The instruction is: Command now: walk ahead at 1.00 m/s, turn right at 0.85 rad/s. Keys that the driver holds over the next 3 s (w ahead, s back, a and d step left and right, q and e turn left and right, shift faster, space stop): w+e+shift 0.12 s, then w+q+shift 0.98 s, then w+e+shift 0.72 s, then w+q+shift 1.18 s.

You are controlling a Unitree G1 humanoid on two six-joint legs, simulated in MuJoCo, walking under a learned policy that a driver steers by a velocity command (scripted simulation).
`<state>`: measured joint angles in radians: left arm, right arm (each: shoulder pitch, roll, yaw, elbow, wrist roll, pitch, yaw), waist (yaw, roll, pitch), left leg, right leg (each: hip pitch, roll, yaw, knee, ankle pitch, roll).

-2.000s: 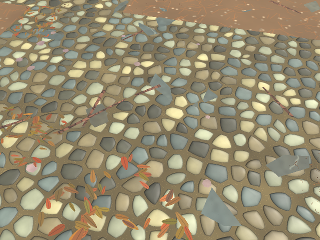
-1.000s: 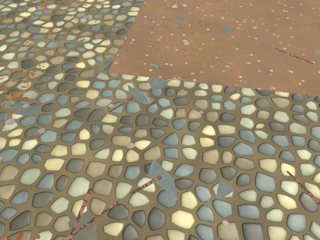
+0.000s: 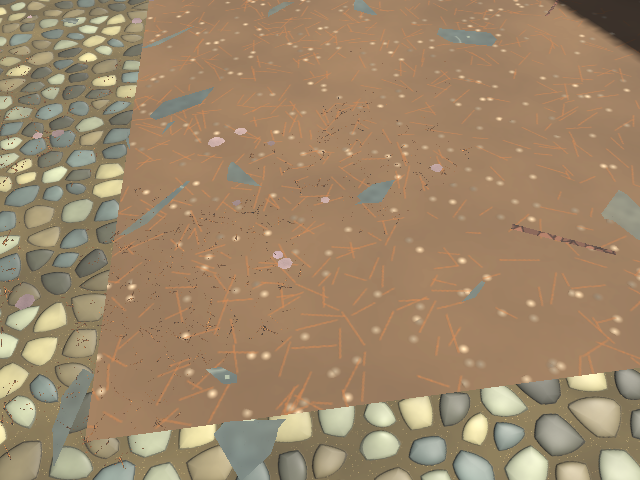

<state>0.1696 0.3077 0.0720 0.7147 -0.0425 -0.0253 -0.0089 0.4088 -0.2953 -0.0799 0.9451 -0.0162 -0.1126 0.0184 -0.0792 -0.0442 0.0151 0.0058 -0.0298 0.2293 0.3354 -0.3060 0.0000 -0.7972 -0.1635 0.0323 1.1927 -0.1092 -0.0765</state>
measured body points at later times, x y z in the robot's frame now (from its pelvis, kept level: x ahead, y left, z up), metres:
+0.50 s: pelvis +0.44 -0.07 +0.00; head +0.43 -0.07 +0.45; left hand +0.43 +0.18 -0.14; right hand +0.57 -0.33 -0.11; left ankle +0.59 +0.13 -0.63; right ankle +0.35 -0.11 -0.73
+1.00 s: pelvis +0.89 -0.03 +0.00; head +0.90 -0.01 +0.45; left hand +1.10 +0.25 -0.01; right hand +0.97 -0.26 -0.13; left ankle +0.79 +0.00 -0.73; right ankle +1.15 -0.16 -0.67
